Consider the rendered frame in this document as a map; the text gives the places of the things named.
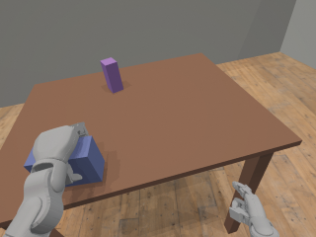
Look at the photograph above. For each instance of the robot right forearm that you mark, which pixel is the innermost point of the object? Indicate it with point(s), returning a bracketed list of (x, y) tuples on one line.
[(260, 226)]

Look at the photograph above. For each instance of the table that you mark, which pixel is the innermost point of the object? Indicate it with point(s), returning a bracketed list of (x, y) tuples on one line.
[(174, 118)]

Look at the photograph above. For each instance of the left robot hand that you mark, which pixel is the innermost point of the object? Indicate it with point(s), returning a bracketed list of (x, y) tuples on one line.
[(59, 143)]

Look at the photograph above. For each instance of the right robot hand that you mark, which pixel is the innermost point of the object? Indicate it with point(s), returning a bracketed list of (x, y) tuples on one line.
[(243, 210)]

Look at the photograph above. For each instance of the robot left forearm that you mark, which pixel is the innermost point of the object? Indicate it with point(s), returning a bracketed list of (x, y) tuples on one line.
[(42, 206)]

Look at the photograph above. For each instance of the sponge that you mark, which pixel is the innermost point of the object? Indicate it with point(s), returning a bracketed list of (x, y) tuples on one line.
[(86, 160)]

